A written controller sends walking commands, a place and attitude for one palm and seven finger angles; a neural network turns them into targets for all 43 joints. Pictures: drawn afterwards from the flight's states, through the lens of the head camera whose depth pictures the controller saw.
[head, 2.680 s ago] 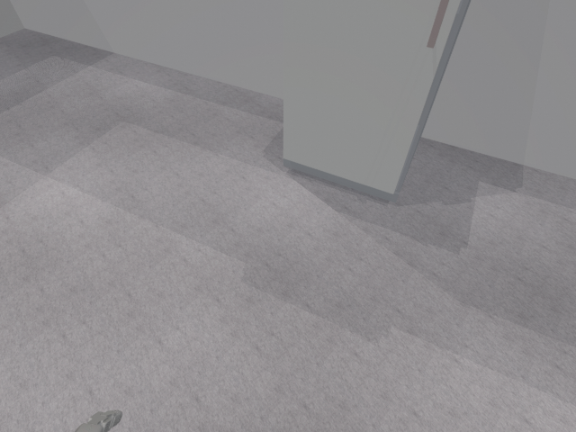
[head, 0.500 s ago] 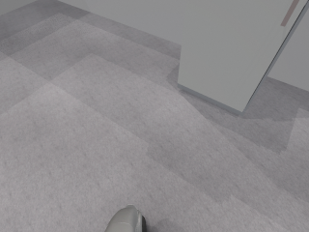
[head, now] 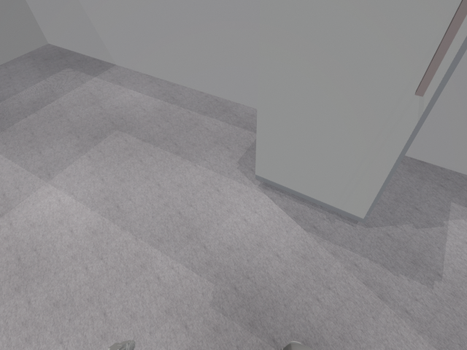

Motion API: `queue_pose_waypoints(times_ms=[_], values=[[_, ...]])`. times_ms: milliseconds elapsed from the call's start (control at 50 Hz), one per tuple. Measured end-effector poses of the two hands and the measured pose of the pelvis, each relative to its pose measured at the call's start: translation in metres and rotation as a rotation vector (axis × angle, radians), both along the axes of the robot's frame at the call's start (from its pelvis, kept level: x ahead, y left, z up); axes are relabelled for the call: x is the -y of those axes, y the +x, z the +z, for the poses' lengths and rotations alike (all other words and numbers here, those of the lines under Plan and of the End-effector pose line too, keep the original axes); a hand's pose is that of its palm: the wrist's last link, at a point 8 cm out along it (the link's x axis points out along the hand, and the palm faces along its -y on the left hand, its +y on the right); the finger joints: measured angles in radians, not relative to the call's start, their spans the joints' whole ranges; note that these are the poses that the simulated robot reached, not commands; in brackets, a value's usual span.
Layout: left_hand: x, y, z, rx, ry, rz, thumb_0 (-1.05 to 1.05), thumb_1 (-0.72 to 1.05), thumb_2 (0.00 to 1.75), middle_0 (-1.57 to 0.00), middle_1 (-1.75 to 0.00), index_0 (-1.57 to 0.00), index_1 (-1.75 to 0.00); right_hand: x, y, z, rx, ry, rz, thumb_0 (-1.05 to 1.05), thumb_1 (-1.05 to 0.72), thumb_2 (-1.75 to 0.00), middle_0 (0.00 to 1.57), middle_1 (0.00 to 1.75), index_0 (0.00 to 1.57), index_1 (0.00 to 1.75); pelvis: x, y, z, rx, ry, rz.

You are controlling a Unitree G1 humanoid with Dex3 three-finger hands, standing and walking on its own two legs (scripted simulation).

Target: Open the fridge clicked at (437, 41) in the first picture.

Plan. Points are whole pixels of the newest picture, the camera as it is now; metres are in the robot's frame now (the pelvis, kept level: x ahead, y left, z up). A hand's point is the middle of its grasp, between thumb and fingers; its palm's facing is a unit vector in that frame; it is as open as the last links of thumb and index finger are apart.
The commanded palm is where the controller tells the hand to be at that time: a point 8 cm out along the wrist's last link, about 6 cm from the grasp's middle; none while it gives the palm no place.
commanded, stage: walk to a spot facing it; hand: right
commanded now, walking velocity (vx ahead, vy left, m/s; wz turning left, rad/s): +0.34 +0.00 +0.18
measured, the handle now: (449, 33) +0.78 -0.52 +0.17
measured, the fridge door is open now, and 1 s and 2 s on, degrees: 0 0 0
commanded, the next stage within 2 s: turn to face it in 0.22 s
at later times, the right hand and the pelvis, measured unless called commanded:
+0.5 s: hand (313, 273) +0.32 -0.17 -0.17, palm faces -0.16 +0.96 -0.22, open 7.3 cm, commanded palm none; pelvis +0.20 +0.01 -0.01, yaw +8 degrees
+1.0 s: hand (342, 280) +0.31 -0.23 -0.19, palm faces +0.19 +0.96 -0.21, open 7.3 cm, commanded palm none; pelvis +0.25 -0.02 -0.01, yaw -9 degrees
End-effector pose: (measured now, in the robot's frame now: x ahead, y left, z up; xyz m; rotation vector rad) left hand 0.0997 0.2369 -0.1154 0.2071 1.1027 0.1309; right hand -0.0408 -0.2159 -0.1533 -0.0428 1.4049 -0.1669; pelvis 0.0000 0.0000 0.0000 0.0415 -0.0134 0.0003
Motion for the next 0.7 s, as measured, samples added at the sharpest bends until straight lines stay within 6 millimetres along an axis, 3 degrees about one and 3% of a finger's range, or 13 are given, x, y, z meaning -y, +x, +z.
queue_pose_waypoints(times_ms=[60, 120, 180, 320, 400, 520, 600, 700], values=[[0.017, 0.046, -0.004, 0.049, 0.014, -0.028, 0.01, 0.93, 0.90, -0.19, -0.29, -0.19, -0.29, 0.012, 0.003, -0.010, -0.083, 0.017, -0.021, 0.00, -0.92, -0.90, 0.20, 0.30, 0.20, 0.30, 0.016, 0.032, -0.010, 0.006, -0.004, 0.012], [0.032, 0.063, -0.004, 0.067, 0.002, -0.001, 0.00, 0.92, 0.90, -0.19, -0.29, -0.20, -0.29, 0.025, 0.023, -0.008, -0.141, 0.016, 0.007, 0.00, -0.92, -0.90, 0.20, 0.30, 0.20, 0.30, 0.026, 0.055, -0.009, 0.019, -0.018, 0.043], [0.044, 0.056, -0.005, 0.013, -0.019, 0.060, 0.00, 0.92, 0.90, -0.19, -0.29, -0.20, -0.29, 0.038, 0.065, 0.000, -0.126, 0.000, 0.041, 0.01, -0.92, -0.90, 0.20, 0.30, 0.20, 0.30, 0.031, 0.079, 0.000, 0.020, -0.026, 0.067], [0.029, 0.025, -0.004, -0.147, 0.007, 0.214, -0.02, 0.97, 0.90, -0.20, -0.30, -0.20, -0.30, 0.047, 0.192, 0.014, 0.005, -0.035, 0.131, 0.00, -0.92, -0.90, 0.19, 0.30, 0.20, 0.30, 0.030, 0.131, 0.010, 0.005, -0.042, 0.136], [0.030, 0.004, -0.011, -0.267, -0.028, 0.280, -0.01, 0.95, 0.90, -0.20, -0.30, -0.20, -0.30, 0.034, 0.269, 0.018, 0.084, -0.052, 0.210, 0.00, -0.92, -0.90, 0.19, 0.30, 0.20, 0.30, 0.020, 0.159, 0.009, 0.004, -0.046, 0.159], [0.034, -0.015, -0.036, -0.458, -0.129, 0.334, 0.00, 0.92, 0.90, -0.19, -0.29, -0.20, -0.29, -0.008, 0.373, 0.014, 0.245, -0.088, 0.288, 0.00, -0.92, -0.90, 0.19, 0.30, 0.20, 0.30, -0.012, 0.205, -0.011, 0.005, -0.065, 0.121], [0.027, 0.009, -0.043, -0.498, -0.152, 0.307, 0.01, 0.92, 0.90, -0.20, -0.29, -0.20, -0.29, -0.028, 0.399, 0.019, 0.313, -0.077, 0.262, 0.00, -0.91, -0.90, 0.19, 0.30, 0.20, 0.30, -0.021, 0.218, -0.012, 0.009, -0.048, 0.074], [0.008, 0.079, -0.038, -0.377, -0.122, 0.233, 0.01, 0.92, 0.90, -0.19, -0.29, -0.20, -0.29, -0.035, 0.396, 0.023, 0.301, -0.058, 0.193, 0.00, -0.91, -0.90, 0.20, 0.30, 0.20, 0.30, -0.021, 0.229, -0.004, 0.000, -0.042, 0.018]])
